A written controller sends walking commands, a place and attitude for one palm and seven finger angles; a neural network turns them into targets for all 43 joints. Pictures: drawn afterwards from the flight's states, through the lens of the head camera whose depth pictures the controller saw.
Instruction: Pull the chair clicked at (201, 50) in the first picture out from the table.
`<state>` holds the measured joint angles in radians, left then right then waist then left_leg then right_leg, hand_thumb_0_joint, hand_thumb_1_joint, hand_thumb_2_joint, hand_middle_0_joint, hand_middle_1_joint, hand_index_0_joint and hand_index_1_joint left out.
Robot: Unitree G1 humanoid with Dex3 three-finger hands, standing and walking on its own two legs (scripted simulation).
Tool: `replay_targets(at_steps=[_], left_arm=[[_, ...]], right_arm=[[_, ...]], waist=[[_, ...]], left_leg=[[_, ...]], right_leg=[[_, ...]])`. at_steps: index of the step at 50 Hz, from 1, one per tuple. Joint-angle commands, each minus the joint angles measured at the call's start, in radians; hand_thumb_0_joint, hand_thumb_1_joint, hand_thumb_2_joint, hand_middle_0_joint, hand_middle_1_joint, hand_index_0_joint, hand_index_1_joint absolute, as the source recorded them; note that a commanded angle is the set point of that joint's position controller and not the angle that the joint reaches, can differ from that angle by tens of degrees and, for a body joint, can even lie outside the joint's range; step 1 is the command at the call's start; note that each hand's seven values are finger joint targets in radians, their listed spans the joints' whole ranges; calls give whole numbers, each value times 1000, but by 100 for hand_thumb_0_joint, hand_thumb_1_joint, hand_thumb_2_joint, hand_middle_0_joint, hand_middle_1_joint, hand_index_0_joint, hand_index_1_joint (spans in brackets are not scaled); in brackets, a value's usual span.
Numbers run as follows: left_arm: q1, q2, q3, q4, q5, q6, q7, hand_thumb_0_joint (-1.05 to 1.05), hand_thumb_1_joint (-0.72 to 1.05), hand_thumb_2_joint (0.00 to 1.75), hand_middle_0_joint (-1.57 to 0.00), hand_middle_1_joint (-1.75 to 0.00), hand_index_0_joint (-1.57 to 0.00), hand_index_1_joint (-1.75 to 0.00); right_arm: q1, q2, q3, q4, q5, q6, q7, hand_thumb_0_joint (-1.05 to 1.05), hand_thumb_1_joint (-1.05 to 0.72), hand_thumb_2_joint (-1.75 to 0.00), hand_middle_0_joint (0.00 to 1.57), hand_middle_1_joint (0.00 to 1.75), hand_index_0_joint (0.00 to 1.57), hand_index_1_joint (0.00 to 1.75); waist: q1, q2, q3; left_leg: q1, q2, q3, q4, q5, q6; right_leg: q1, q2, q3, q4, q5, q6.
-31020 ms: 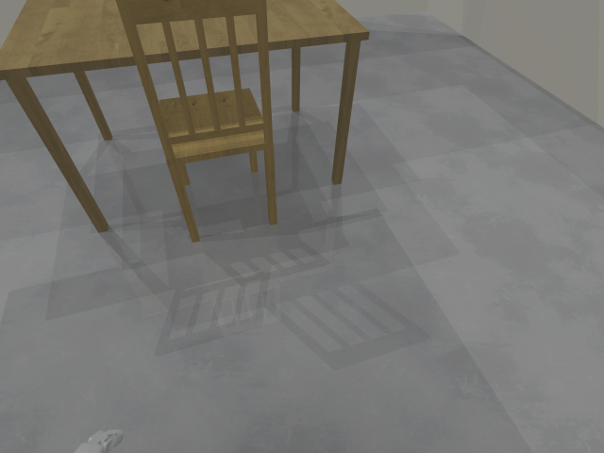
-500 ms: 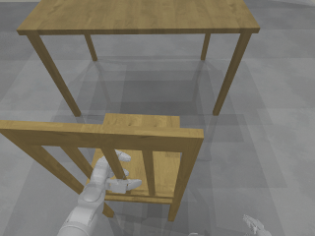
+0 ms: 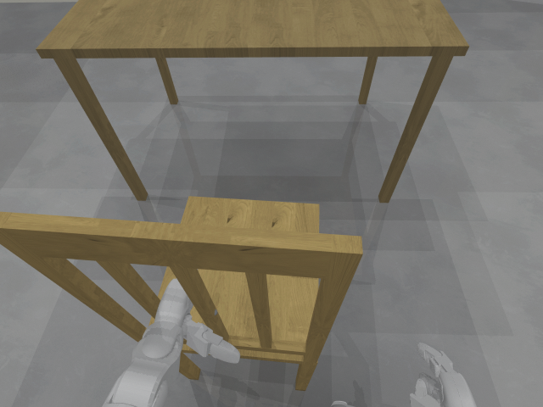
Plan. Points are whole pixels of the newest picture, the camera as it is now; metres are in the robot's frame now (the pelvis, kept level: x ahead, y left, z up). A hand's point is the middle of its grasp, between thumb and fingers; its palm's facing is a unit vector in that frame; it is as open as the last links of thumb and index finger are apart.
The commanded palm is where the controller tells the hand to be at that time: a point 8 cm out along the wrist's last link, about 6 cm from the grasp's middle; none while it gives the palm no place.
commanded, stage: draw the fingers out of the gap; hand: left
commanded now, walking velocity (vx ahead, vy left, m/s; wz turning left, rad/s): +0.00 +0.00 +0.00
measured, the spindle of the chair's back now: (207, 310) +0.27 +0.11 -0.03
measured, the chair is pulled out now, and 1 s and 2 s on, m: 0.57 0.57 0.57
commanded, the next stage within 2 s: draw the hand back to the body in 0.80 s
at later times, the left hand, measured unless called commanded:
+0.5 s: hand (203, 363) +0.20 +0.11 -0.04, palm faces -0.09 -0.98 -0.15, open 17.5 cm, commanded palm +0.18 +0.16 -0.02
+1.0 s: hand out of the picture +0.14 +0.11 -0.02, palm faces -0.01 -1.00 -0.04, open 17.5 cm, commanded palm +0.12 +0.17 +0.00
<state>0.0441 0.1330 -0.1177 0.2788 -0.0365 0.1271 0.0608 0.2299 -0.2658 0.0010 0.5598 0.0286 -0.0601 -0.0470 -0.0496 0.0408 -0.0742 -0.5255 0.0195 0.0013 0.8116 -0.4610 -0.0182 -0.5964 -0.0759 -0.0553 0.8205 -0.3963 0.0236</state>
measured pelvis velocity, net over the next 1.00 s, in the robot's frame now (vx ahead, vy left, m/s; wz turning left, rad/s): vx -0.01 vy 0.00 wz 0.02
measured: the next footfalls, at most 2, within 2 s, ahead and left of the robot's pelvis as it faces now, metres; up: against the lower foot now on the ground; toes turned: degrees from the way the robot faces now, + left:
none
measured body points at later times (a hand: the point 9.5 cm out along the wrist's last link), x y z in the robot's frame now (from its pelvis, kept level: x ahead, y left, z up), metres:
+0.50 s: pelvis -0.01 -0.01 -0.01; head +0.04 -0.02 +0.44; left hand +0.20 +0.16 -0.03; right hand +0.16 -0.25 -0.10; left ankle -0.04 +0.13 -0.70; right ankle +0.00 -0.13 -0.70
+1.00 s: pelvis -0.01 +0.00 -0.03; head +0.03 +0.00 +0.42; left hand +0.14 +0.16 -0.01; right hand +0.18 -0.23 -0.09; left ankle -0.04 +0.13 -0.70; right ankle +0.00 -0.13 -0.70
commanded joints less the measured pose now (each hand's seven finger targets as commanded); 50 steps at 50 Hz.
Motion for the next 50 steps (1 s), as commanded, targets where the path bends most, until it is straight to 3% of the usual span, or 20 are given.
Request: replay_targets(at_steps=[1,2,5,6,10,14,20,24,28,30,32,34,36,40,46,47,49,50], left_arm=[[-92,62,40,-224,3,-33,6,0,-55,20,0,0,0,0],[-138,114,88,-199,2,-28,7,0,-55,20,0,0,0,0],[-22,93,67,-256,6,-25,-2,0,-55,20,0,0,0,0],[-5,79,49,-282,5,-24,-6,0,-55,20,0,0,0,0],[67,71,18,-368,0,-21,-10,0,-55,20,0,0,0,0],[146,115,51,-412,2,-22,-5,0,-55,20,0,0,0,0],[199,113,25,-506,8,-26,-3,0,-55,20,0,0,0,0],[308,104,14,-528,10,-19,-6,0,-55,20,0,0,0,0],[369,104,9,-568,13,-11,-11,0,-55,20,0,0,0,0],[396,101,-1,-601,13,-10,-12,0,-55,20,0,0,0,0],[419,112,9,-614,14,-8,-12,0,-55,20,0,0,0,0],[449,113,6,-651,18,-12,-11,0,-55,20,0,0,0,0],[507,86,-25,-664,24,-12,-12,0,-55,20,0,0,0,0],[531,88,-42,-707,32,-12,-10,0,-55,20,0,0,0,0],[662,94,-39,-770,48,-19,-9,0,-55,20,0,0,0,0],[582,1,-22,-907,-85,-150,-17,0,-55,20,0,0,0,0],[624,92,43,-879,-78,-246,-18,0,-55,20,0,0,0,0],[616,87,45,-925,-94,-281,-20,0,-55,20,0,0,0,0]], right_arm=[[-7,-119,-44,-145,6,-36,-13,0,-90,-90,20,30,20,30],[-4,-127,-40,-135,6,-28,-17,0,-90,-90,20,30,20,30],[-18,-119,-40,-168,6,-28,-18,0,-90,-90,20,30,20,30],[-25,-116,-38,-176,7,-28,-16,0,-90,-90,20,30,20,30],[-31,-113,-36,-197,9,-39,-21,0,-90,-90,20,30,20,30],[-25,-119,-34,-206,6,-49,-31,0,-90,-90,20,30,20,30],[-27,-114,-28,-220,6,-65,-41,0,-90,-90,20,30,20,30],[-35,-108,-27,-232,6,-75,-44,0,-90,-90,20,30,20,30],[-39,-102,-28,-249,8,-78,-47,0,-90,-90,20,30,20,30],[-46,-101,-26,-256,7,-83,-50,0,-90,-90,20,30,20,30],[-47,-99,-26,-260,7,-82,-53,0,-90,-90,20,30,20,30],[-48,-96,-29,-268,6,-87,-56,0,-90,-90,20,30,20,30],[-52,-88,-29,-276,8,-91,-55,0,-90,-90,20,30,20,30],[-51,-89,-29,-285,7,-96,-57,0,-90,-90,20,30,20,30],[-58,-75,-38,-309,8,-92,-57,0,-90,-90,20,30,20,30],[-54,-64,-32,-301,10,-115,-57,0,-90,-90,20,30,20,30],[-52,-69,-40,-269,10,-139,-56,0,-90,-90,20,30,20,30],[-39,-69,-40,-268,11,-146,-53,0,-90,-90,20,30,20,30]], waist=[[-9,-76,-264],[-20,-113,-232],[6,-76,-265],[7,-52,-269],[-3,-52,-255],[-1,-94,-230],[-12,-70,-206],[-3,-55,-201],[-1,-82,-197],[0,-59,-190],[-1,-83,-178],[4,-60,-186],[4,-54,-174],[-5,-63,-159],[17,-45,-182],[9,-97,-143],[31,-55,-180],[29,-16,-212]], left_leg=[[70,4,9,-73,401,29],[43,2,7,-71,370,29],[41,-1,15,-68,382,29],[46,-3,14,-65,385,28],[37,-3,12,-51,357,32],[-1,-7,4,-44,319,33],[-15,-11,-3,-26,270,35],[-28,-13,-10,-18,265,34],[-49,-16,-9,-9,227,35],[-55,-17,-12,-6,221,36],[-69,-17,-14,1,204,37],[-68,-18,-19,2,213,37],[-67,-17,-17,8,211,36],[-87,-17,-26,18,184,38],[-103,-20,-25,34,191,37],[-125,-26,-32,67,202,26],[-123,-25,-32,78,212,25],[-105,-28,-31,82,225,23]], right_leg=[[201,12,-23,-66,424,-30],[189,13,-22,-68,413,-29],[214,8,-21,-54,424,-33],[210,6,-20,-52,421,-34],[194,6,-19,-56,391,-31],[184,10,-21,-51,358,-31],[136,10,-19,-44,286,-27],[126,9,-22,-38,267,-30],[110,10,-19,-35,222,-24],[102,9,-21,-32,206,-27],[91,12,-21,-31,183,-25],[89,12,-24,-23,181,-30],[70,12,-28,-15,173,-28],[42,15,-29,-11,135,-27],[35,17,-32,18,134,-32],[-19,29,-57,35,159,-32],[-11,32,-49,59,152,-40],[-10,29,-46,67,153,-38]])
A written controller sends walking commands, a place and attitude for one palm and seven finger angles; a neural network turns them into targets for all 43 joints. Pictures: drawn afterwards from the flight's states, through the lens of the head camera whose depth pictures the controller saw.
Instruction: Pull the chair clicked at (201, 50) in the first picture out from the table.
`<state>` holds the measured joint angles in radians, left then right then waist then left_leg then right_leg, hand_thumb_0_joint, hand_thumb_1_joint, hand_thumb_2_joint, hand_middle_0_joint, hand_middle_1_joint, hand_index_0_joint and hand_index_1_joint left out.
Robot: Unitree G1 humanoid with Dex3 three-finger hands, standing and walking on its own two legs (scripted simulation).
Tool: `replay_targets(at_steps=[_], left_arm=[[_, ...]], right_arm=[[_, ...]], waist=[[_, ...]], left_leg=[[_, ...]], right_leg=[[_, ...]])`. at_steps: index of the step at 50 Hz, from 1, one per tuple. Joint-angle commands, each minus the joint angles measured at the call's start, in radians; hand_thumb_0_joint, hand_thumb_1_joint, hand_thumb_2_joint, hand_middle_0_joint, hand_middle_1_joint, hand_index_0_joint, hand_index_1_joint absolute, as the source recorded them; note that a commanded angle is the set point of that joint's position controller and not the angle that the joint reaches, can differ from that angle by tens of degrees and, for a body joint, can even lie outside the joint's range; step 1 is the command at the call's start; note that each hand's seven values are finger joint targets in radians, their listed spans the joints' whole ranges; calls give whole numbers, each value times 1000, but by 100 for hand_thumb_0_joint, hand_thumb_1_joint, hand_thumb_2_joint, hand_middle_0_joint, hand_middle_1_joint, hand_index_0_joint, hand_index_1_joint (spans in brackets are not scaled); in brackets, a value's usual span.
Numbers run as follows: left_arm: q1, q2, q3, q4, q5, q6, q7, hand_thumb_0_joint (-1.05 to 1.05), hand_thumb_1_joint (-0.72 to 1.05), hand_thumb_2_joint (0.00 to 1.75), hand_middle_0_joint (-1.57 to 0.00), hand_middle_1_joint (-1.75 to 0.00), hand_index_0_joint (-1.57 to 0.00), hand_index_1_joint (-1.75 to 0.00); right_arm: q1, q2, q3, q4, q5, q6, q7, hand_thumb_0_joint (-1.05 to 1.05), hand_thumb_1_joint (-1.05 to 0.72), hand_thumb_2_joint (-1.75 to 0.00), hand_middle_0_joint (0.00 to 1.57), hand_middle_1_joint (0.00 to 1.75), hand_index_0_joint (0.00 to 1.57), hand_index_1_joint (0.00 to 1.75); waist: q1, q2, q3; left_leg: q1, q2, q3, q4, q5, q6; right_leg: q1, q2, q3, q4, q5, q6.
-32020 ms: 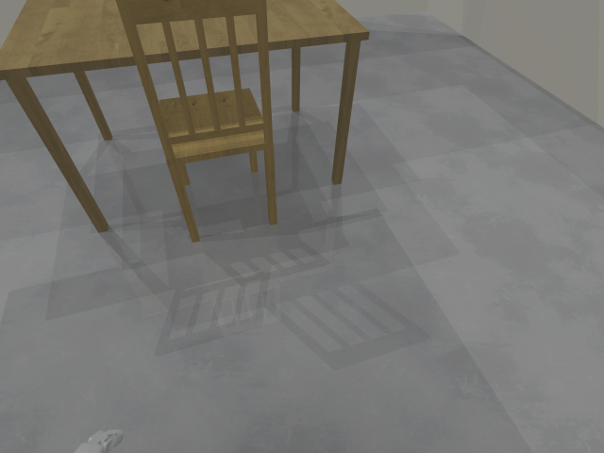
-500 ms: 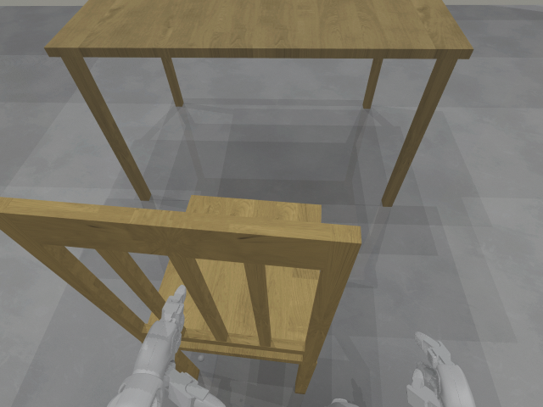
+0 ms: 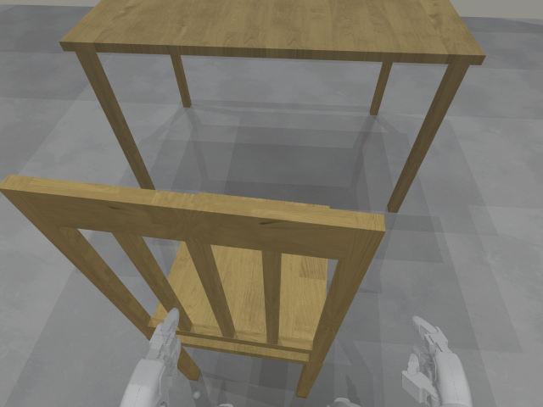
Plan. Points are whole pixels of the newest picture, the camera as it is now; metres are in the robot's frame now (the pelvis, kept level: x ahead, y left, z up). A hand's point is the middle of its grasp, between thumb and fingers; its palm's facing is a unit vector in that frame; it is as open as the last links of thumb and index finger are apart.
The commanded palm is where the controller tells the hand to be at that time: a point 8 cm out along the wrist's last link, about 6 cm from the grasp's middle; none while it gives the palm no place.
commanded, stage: draw the hand back to the body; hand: left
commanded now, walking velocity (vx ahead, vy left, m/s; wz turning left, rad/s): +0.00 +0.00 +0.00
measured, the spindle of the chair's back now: (216, 297) +0.28 +0.10 +0.00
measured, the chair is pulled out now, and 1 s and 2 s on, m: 0.57 0.57 0.57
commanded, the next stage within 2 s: step back with the hand held close in 1.50 s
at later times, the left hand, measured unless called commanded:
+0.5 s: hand (109, 358) +0.17 +0.18 +0.11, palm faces +0.10 -0.96 -0.24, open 17.1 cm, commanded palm +0.13 +0.23 +0.12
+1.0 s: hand (2, 293) +0.20 +0.25 +0.19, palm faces +0.41 -0.79 -0.45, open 11.2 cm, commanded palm +0.16 +0.29 +0.22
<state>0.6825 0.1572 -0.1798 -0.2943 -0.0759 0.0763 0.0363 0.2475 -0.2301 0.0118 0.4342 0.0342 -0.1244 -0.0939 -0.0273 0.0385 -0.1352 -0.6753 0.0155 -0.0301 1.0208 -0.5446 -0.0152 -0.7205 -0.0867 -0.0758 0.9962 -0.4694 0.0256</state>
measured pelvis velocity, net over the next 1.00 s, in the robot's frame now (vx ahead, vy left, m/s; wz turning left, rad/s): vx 0.02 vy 0.00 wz -0.01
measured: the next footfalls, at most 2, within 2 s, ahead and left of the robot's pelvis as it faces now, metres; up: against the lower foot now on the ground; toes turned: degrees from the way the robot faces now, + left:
none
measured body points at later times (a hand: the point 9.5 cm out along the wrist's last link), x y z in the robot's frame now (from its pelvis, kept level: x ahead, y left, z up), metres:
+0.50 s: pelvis +0.00 +0.00 +0.01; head +0.02 -0.02 +0.46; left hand +0.16 +0.23 +0.12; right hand +0.18 -0.23 -0.07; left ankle -0.02 +0.13 -0.68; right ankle +0.01 -0.14 -0.68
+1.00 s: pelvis +0.02 +0.00 +0.06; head +0.01 -0.03 +0.50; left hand +0.17 +0.29 +0.22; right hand +0.21 -0.21 -0.03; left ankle -0.02 +0.13 -0.68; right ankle +0.01 -0.14 -0.68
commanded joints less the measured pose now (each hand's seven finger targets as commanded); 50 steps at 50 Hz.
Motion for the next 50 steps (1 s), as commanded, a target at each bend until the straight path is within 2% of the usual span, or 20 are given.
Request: replay_targets(at_steps=[1,2,4,7,8,10,14,15,19,21,22,23,24,25,29,34,36,39,44,50], left_arm=[[-20,69,122,-351,-61,-267,2,0,-55,20,0,0,0,0],[-8,54,113,-351,-63,-304,-6,0,-55,20,0,0,0,0],[22,58,129,-314,-61,-375,-22,0,-55,20,0,0,0,0],[8,45,112,-249,-59,-497,-82,0,-55,20,0,0,0,0],[19,70,131,-262,-69,-511,-102,0,-55,20,0,0,0,0],[46,132,197,-308,-85,-492,-128,0,-55,20,0,0,0,0],[64,183,302,-384,-135,-395,-137,0,-55,20,0,0,0,0],[56,163,298,-401,-152,-378,-136,0,-55,20,0,0,0,0],[20,171,348,-369,-200,-345,-145,0,-44,25,-1,-2,-1,-2],[3,178,354,-353,-210,-338,-163,0,-37,29,-2,-4,-2,-4],[53,357,427,-328,-27,-249,-15,0,-33,31,-3,-5,-3,-5],[74,234,346,-370,-11,-207,34,0,-30,32,-4,-5,-4,-5],[53,246,361,-363,-3,-180,61,0,-26,34,-4,-6,-4,-6],[56,198,321,-339,7,-165,76,0,-22,36,-4,-7,-4,-7],[-41,284,379,-385,26,-140,127,0,-8,43,-7,-10,-7,-10],[-125,329,439,-374,32,-139,157,0,10,51,-9,-14,-9,-14],[-149,320,448,-360,32,-147,160,0,17,55,-10,-15,-10,-15],[-163,327,475,-354,34,-156,159,0,28,60,-12,-17,-12,-17],[-153,346,540,-327,30,-166,156,0,47,69,-14,-21,-14,-21],[-230,388,617,-357,27,-181,156,0,68,80,-17,-26,-17,-26]], right_arm=[[-55,-100,-55,-133,9,-86,-3,0,-90,-90,20,30,20,30],[-58,-95,-57,-128,10,-90,3,0,-90,-90,20,30,20,30],[-71,-89,-67,-104,11,-87,17,0,-90,-90,20,30,20,30],[-97,-86,-80,-84,11,-81,44,0,-90,-90,20,30,20,30],[-109,-90,-82,-97,13,-78,48,0,-90,-90,20,30,20,30],[-119,-96,-86,-122,22,-62,45,0,-90,-90,20,30,20,30],[-131,-85,-82,-142,41,-38,18,0,-90,-90,20,30,20,30],[-128,-80,-77,-143,45,-36,11,0,-90,-90,20,30,20,30],[-124,-86,-69,-110,48,-55,-12,0,-90,-90,20,30,20,30],[-118,-92,-65,-96,49,-71,-17,0,-90,-90,20,30,20,30],[-94,-78,-63,-90,21,-35,-34,0,-90,-90,20,30,20,30],[-91,-62,-47,-111,16,-26,-34,0,-90,-90,20,30,20,30],[-93,-68,-52,-103,20,-24,-35,0,-90,-90,20,30,20,30],[-101,-65,-44,-91,16,-16,-35,0,-90,-90,20,30,20,30],[-126,-80,-31,-66,10,-12,-42,0,-90,-90,20,30,20,30],[-145,-87,-22,-26,3,-38,-42,0,-90,-90,20,30,20,30],[-146,-88,-19,-14,0,-47,-38,0,-90,-90,20,30,20,30],[-156,-92,-21,8,-4,-58,-30,0,-90,-90,20,30,20,30],[-178,-95,-30,33,-9,-57,-17,0,-90,-90,20,30,20,30],[-182,-95,-34,54,-13,-52,-9,0,-90,-90,20,30,20,30]], waist=[[9,-8,-151],[14,19,-149],[22,16,-130],[8,-53,-94],[16,-41,-114],[36,1,-156],[45,-5,-209],[35,-22,-185],[19,-85,-115],[13,-76,-92],[102,-15,-125],[66,-18,-66],[68,-39,-58],[59,-15,-4],[67,28,35],[74,48,74],[73,30,92],[82,64,92],[94,-7,75],[93,23,70]], left_leg=[[49,-21,-3,-123,322,16],[50,-20,-2,-117,332,13],[20,-11,-8,-101,347,8],[-64,-3,-6,-56,281,4],[-75,-3,-1,-56,253,8],[-45,-5,8,-86,234,12],[14,-7,5,-129,263,21],[28,-6,3,-140,264,21],[40,-4,-8,-169,255,24],[58,-3,-10,-186,244,23],[112,32,-3,-237,281,19],[136,27,1,-259,284,19],[142,31,-6,-266,286,16],[168,31,1,-281,288,20],[246,33,-6,-354,303,23],[335,32,-14,-434,322,20],[368,33,-17,-464,326,20],[400,34,-19,-506,350,17],[440,41,-13,-543,430,20],[495,44,4,-566,502,21]], right_leg=[[106,42,-28,-96,227,-42],[95,41,-26,-88,232,-42],[69,44,-26,-65,233,-45],[13,44,-17,-30,189,-40],[29,41,-3,-37,164,-40],[99,36,10,-66,138,-44],[193,35,6,-114,174,-39],[189,38,-2,-127,183,-34],[208,39,-3,-192,175,-28],[210,36,-1,-214,161,-23],[308,3,33,-251,189,-55],[311,-2,10,-275,210,-50],[323,0,8,-291,209,-50],[321,-1,6,-305,221,-49],[386,0,-3,-376,230,-55],[445,3,-2,-451,243,-58],[452,4,-4,-467,246,-57],[498,5,-4,-486,271,-60],[565,10,0,-511,357,-57],[601,6,11,-540,438,-53]])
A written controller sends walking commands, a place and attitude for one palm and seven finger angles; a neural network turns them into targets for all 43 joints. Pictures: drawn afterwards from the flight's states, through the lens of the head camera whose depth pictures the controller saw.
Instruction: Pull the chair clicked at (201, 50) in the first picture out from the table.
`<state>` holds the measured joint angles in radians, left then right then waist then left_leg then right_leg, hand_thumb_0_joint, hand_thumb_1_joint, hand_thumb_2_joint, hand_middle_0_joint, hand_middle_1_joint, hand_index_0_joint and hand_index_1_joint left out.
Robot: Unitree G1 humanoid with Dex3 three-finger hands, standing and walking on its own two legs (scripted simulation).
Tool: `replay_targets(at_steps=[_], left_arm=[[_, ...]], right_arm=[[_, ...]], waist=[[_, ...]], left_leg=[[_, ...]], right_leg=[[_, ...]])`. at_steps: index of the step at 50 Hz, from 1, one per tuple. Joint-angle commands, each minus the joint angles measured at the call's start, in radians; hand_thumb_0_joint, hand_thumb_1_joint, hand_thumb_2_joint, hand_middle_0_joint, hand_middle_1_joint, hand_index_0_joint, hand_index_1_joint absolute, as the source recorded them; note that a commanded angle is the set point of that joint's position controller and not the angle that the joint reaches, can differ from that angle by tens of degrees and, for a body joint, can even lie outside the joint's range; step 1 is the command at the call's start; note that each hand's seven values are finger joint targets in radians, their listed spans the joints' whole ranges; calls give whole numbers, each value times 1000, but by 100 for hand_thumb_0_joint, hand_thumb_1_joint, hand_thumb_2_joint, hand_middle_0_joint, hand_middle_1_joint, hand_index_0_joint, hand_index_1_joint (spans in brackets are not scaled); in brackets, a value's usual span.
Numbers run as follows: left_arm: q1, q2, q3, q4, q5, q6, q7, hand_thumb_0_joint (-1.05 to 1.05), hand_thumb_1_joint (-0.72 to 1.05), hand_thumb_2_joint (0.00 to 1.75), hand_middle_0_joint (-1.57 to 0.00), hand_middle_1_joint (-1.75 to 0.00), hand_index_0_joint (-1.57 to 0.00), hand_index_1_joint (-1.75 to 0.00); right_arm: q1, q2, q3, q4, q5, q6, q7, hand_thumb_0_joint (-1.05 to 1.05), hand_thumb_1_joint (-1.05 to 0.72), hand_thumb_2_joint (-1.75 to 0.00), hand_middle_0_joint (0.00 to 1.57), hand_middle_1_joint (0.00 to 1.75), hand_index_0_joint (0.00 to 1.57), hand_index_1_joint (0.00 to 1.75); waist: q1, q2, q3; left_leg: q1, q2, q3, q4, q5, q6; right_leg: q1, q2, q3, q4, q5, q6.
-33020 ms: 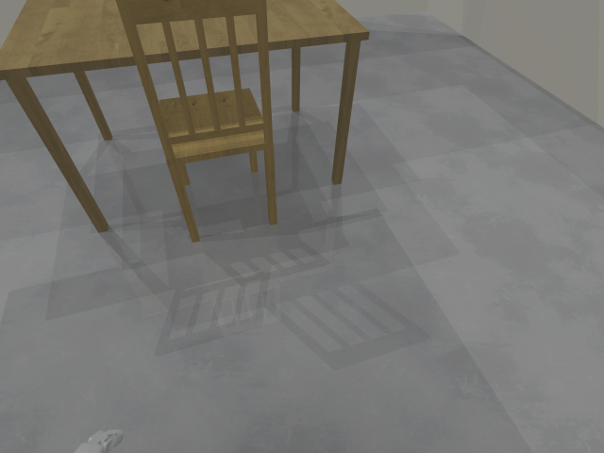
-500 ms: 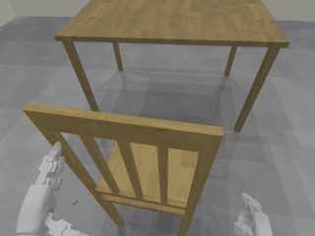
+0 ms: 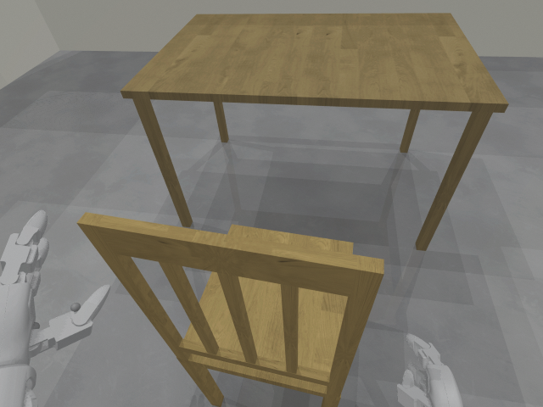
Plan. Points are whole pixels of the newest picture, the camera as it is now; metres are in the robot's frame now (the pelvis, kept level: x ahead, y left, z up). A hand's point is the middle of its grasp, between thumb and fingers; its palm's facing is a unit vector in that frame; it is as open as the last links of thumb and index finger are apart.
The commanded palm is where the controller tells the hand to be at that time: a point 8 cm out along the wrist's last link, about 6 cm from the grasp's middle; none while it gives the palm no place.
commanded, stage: draw the hand back to the body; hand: left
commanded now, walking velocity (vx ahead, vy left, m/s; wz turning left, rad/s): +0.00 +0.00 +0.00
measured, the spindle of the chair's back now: (241, 323) +0.27 +0.10 -0.06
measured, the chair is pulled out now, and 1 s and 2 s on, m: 0.57 0.57 0.57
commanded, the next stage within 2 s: step back with the hand held close in 0.50 s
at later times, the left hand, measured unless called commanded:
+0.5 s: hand (65, 282) +0.20 +0.26 +0.16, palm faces +0.44 -0.77 -0.46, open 7.5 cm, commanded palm +0.15 +0.30 +0.18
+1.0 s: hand (49, 315) +0.16 +0.26 +0.16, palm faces +0.33 -0.75 -0.58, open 7.4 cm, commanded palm +0.11 +0.30 +0.18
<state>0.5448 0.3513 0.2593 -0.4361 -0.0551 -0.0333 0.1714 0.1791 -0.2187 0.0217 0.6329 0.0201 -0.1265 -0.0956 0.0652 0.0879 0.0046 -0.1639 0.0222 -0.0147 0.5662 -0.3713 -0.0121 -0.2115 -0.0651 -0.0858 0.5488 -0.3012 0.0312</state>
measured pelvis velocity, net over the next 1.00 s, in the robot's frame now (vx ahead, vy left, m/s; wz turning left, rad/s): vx -0.04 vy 0.01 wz -0.03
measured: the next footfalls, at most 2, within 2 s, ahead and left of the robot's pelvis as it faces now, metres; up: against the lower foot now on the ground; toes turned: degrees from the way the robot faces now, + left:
none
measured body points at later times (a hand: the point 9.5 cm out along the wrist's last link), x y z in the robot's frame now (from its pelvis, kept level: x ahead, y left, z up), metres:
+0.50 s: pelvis +0.01 +0.00 +0.01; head +0.01 -0.03 +0.46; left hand +0.17 +0.30 +0.19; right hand +0.19 -0.23 -0.09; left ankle -0.04 +0.13 -0.73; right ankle -0.01 -0.14 -0.73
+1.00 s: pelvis -0.04 +0.01 +0.01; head +0.00 -0.02 +0.45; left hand +0.14 +0.30 +0.19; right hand +0.13 -0.24 -0.10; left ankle -0.04 +0.13 -0.73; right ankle -0.01 -0.14 -0.73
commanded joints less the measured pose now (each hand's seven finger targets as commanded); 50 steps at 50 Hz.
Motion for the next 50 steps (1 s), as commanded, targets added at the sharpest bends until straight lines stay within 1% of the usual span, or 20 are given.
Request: replay_targets(at_steps=[1,4,6,10,13,19,21,24,28,30,31,32,33,34,35,36,39,42,44,50], left_arm=[[-100,203,195,-220,5,-75,22,0,72,81,-18,-26,-18,-26],[-141,224,231,-232,3,-77,24,0,83,87,-19,-29,-19,-29],[-159,234,251,-213,0,-80,25,0,90,90,-20,-30,-20,-30],[-94,145,184,-100,-3,-63,6,0,90,90,-20,-30,-20,-30],[-98,173,199,-130,-1,-71,4,0,90,90,-20,-30,-20,-30],[-134,248,247,-256,3,-82,12,0,90,90,-20,-30,-20,-30],[-122,236,241,-267,6,-81,15,0,90,90,-20,-30,-20,-30],[-118,223,239,-237,4,-70,15,0,90,90,-20,-30,-20,-30],[-111,184,215,-156,0,-62,7,0,90,90,-20,-30,-20,-30],[-121,178,206,-140,-2,-57,2,0,90,90,-20,-30,-20,-30],[-119,134,154,-152,-2,-58,-6,0,90,90,-20,-30,-20,-30],[-285,307,313,-246,-15,-114,-3,0,90,90,-20,-30,-20,-30],[-199,233,272,-150,-8,-118,-10,0,90,90,-20,-30,-20,-30],[-210,250,270,-185,-7,-122,-12,0,90,90,-20,-30,-20,-30],[-149,197,237,-147,-3,-117,-15,0,90,90,-20,-30,-20,-30],[-111,186,228,-157,1,-119,-15,0,90,90,-20,-30,-20,-30],[-12,202,256,-182,5,-121,-3,0,90,90,-20,-30,-20,-30],[58,223,283,-241,5,-129,7,0,90,90,-20,-30,-20,-30],[70,266,323,-274,3,-135,16,0,90,90,-20,-30,-20,-30],[82,238,311,-240,-8,-138,31,0,90,90,-20,-30,-20,-30]], right_arm=[[-113,-107,-46,-140,1,-51,-6,0,-90,-90,20,30,20,30],[-114,-109,-46,-125,0,-53,-2,0,-90,-90,20,30,20,30],[-115,-113,-50,-118,0,-52,-2,0,-90,-90,20,30,20,30],[-123,-115,-57,-109,4,-30,8,0,-90,-90,20,30,20,30],[-130,-122,-66,-114,3,-18,8,0,-90,-90,20,30,20,30],[-134,-115,-59,-115,-1,-34,3,0,-90,-90,20,30,20,30],[-128,-108,-55,-114,0,-45,3,0,-90,-90,20,30,20,30],[-124,-111,-57,-106,1,-44,2,0,-90,-90,20,30,20,30],[-129,-115,-58,-106,4,-28,3,0,-90,-90,20,30,20,30],[-130,-119,-59,-107,5,-19,4,0,-90,-90,20,30,20,30],[-139,-117,-53,-118,4,-20,7,0,-90,-90,20,30,20,30],[-112,-140,-65,-147,15,7,2,0,-90,-90,20,30,20,30],[-108,-125,-70,-124,8,18,1,0,-90,-90,20,30,20,30],[-114,-131,-72,-135,9,24,1,0,-90,-90,20,30,20,30],[-111,-128,-70,-138,6,32,1,0,-90,-90,20,30,20,30],[-118,-129,-70,-150,2,42,3,0,-90,-90,20,30,20,30],[-130,-121,-76,-171,2,63,2,0,-90,-90,20,30,20,30],[-135,-107,-81,-196,8,80,1,0,-90,-90,20,30,20,30],[-134,-104,-91,-195,14,82,-4,0,-90,-90,20,30,20,30],[-112,-99,-94,-187,17,67,-18,0,-90,-90,20,30,20,30]], waist=[[2,-12,-80],[3,23,-88],[3,-6,-86],[-1,-84,-43],[3,-88,-75],[11,22,-132],[12,57,-134],[6,34,-109],[2,-49,-58],[2,-40,-41],[-3,-44,-29],[-44,-26,45],[-53,-59,23],[-52,-46,9],[-53,-51,-14],[-48,-38,-47],[-42,0,-136],[-36,-25,-184],[-39,-24,-203],[-43,-14,-141]], left_leg=[[-4,40,-11,-116,348,18],[11,38,-10,-120,393,15],[29,43,-8,-127,408,17],[14,47,1,-136,409,22],[28,48,5,-137,418,28],[49,41,-4,-135,457,19],[69,44,-4,-135,485,17],[54,47,-5,-138,491,13],[40,52,0,-153,445,17],[24,52,-4,-162,420,16],[24,51,-1,-166,402,19],[-3,68,-10,-147,355,34],[0,64,-23,-142,354,31],[3,62,-23,-143,361,28],[18,69,-25,-153,395,26],[29,78,-28,-160,443,29],[52,101,-43,-168,579,34],[33,115,-53,-146,614,34],[16,119,-57,-139,594,35],[-95,119,-67,-137,373,34]], right_leg=[[100,-17,22,-92,287,-61],[125,-15,24,-105,319,-64],[126,-17,22,-106,334,-60],[120,-15,11,-119,342,-54],[137,-19,13,-117,361,-51],[175,-21,26,-122,381,-63],[164,-21,25,-118,380,-62],[163,-17,21,-125,384,-65],[133,-13,13,-127,345,-57],[130,-14,14,-132,321,-58],[119,-15,12,-136,305,-55],[31,-55,150,-193,419,-72],[60,-76,140,-182,463,-79],[68,-87,152,-176,504,-81],[79,-85,144,-158,499,-78],[93,-81,130,-142,495,-71],[129,-74,98,-96,483,-58],[131,-76,91,-75,466,-53],[133,-82,94,-64,466,-55],[71,-85,110,-71,344,-51]])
